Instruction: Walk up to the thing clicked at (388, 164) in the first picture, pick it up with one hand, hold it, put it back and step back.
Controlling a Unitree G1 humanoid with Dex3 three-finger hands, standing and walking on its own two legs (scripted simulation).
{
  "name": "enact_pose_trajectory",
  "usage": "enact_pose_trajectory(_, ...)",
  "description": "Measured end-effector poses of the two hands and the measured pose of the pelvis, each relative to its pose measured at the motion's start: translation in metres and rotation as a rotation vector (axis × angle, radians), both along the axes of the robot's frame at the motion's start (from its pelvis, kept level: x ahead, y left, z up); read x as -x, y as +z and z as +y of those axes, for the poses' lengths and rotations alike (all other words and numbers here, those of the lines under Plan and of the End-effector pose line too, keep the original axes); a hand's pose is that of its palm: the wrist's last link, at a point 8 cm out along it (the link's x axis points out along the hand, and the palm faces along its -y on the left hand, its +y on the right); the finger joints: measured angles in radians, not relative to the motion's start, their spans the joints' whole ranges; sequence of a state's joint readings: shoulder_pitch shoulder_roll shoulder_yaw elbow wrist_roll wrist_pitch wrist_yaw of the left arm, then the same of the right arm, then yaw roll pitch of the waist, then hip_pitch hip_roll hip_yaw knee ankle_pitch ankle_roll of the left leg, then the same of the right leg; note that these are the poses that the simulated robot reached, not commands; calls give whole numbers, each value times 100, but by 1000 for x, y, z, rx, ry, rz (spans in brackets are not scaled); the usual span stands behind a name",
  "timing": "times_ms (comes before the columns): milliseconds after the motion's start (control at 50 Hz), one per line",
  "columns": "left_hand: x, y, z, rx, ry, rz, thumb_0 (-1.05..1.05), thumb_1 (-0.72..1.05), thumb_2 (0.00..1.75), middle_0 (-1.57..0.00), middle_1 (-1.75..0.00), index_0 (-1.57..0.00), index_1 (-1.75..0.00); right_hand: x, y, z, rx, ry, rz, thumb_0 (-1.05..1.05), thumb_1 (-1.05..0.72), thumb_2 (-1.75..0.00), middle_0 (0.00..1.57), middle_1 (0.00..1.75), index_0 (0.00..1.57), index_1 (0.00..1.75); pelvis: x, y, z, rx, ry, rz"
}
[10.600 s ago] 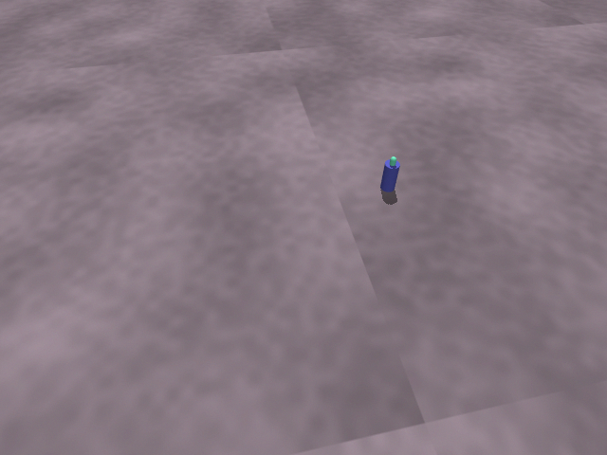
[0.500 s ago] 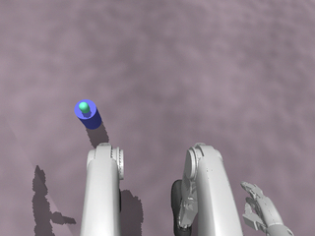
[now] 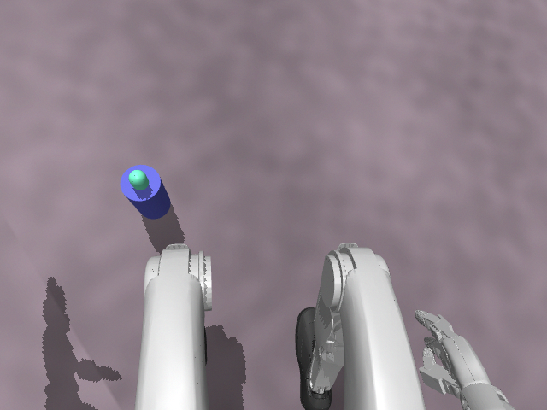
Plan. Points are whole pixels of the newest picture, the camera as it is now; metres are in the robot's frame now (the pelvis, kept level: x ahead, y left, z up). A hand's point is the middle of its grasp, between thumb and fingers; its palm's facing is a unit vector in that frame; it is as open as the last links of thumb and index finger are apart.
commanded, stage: approach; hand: left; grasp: from the side
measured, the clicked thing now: (146, 191) +0.46 +0.24 -0.28
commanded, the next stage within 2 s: close in in 0.66 s
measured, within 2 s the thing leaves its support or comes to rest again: neither
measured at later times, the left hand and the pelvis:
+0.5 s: hand (5, 196) +0.38 +0.38 -0.10, palm faces +0.20 -0.98 +0.01, open 17.5 cm; pelvis +0.00 +0.00 -0.04, yaw -3 degrees
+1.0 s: hand (122, 204) +0.42 +0.27 -0.25, palm faces +0.17 -0.98 +0.07, open 17.6 cm; pelvis -0.01 +0.01 -0.09, yaw -8 degrees
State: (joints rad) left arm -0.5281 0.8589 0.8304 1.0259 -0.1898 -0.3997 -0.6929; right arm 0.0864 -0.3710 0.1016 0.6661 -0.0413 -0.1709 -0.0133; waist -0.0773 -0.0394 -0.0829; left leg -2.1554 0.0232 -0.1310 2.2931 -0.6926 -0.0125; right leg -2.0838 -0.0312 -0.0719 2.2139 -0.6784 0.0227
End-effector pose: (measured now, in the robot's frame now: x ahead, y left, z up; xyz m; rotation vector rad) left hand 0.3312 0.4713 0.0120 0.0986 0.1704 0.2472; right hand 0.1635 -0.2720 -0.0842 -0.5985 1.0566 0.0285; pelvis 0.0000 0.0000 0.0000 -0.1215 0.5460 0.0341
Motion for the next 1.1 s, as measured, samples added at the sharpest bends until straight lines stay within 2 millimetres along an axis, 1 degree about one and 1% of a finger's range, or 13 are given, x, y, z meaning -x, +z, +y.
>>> enact_pose_trajectory(200, 0, 0, 0, 7, -9, -30, -2, -52, 10, -5, -9, -4, -10, -1, -2, 1, 1, -5, -5, 0, -92, -90, 21, 30, 21, 30, 0, -3, 1, 2, -1, -2)
enact_pose_trajectory(260, 0, -5, -2, 24, -7, -47, -2, -55, 8, -6, -9, -5, -10, -1, -3, 1, 0, 3, -9, 0, -92, -90, 21, 30, 21, 30, 1, -5, 2, 3, -3, -6)
enact_pose_trajectory(300, -1, -13, -5, 38, -6, -63, -2, -56, 7, -6, -9, -5, -11, -1, -5, 1, 2, 15, -10, 0, -92, -90, 21, 30, 21, 30, 2, -8, 1, 3, -5, -11)
enact_pose_trajectory(340, -3, -26, -10, 54, -9, -77, -2, -57, 6, -7, -9, -5, -11, -1, -7, 1, 7, 30, -7, 0, -91, -90, 21, 30, 21, 30, 2, -12, 1, 4, -8, -20)
enact_pose_trajectory(380, -6, -42, -17, 70, -17, -83, -2, -57, 6, -7, -9, -5, -11, 0, -11, 1, 14, 49, -2, 0, -91, -90, 21, 30, 21, 30, 3, -18, 1, 7, -13, -31)
enact_pose_trajectory(520, -19, -118, -45, 126, -45, -58, -2, -57, 6, -7, -9, -5, -11, 3, -24, 1, 67, 119, 38, 0, -91, -90, 21, 30, 21, 30, 5, -45, 0, 28, -35, -89)
enact_pose_trajectory(580, -25, -147, -57, 132, -56, -64, -2, -57, 6, -7, -9, -5, -11, 6, -30, 2, 96, 150, 68, 0, -91, -90, 21, 30, 21, 30, 6, -56, 1, 39, -42, -121)
enact_pose_trajectory(660, -35, -179, -71, 130, -81, -67, -2, -56, 7, -7, -10, -5, -11, 10, -35, 5, 137, 184, 108, 0, -91, -90, 21, 30, 21, 30, 7, -68, 3, 58, -53, -160)
enact_pose_trajectory(740, -43, -205, -86, 138, -104, -54, -2, -56, 7, -6, -10, -5, -11, 15, -36, 8, 171, 208, 140, 0, -91, -90, 21, 30, 21, 30, 8, -76, 6, 80, -62, -191)
enact_pose_trajectory(840, -50, -234, -113, 164, -123, -40, -2, -58, 6, -6, -10, -5, -11, 21, -36, 13, 203, 246, 178, 0, -92, -90, 21, 30, 21, 30, 9, -83, 10, 105, -72, -227)
enact_pose_trajectory(920, -54, -251, -135, 176, -116, -47, -2, -59, 4, -6, -10, -6, -10, 25, -34, 17, 225, 279, 203, 0, -93, -90, 21, 30, 21, 30, 12, -86, 12, 127, -80, -260)
enact_pose_trajectory(1000, -56, -260, -148, 174, -72, -80, -2, -60, 3, -7, -9, -7, -9, 30, -30, 20, 248, 301, 227, 0, -94, -90, 21, 30, 21, 30, 14, -89, 14, 146, -86, -291)
enact_pose_trajectory(1100, -56, -263, -153, 137, -63, -100, -2, -59, 2, -7, -8, -7, -8, 39, -28, 20, 274, 314, 264, 0, -94, -90, 21, 30, 21, 30, 18, -92, 16, 160, -90, -315)
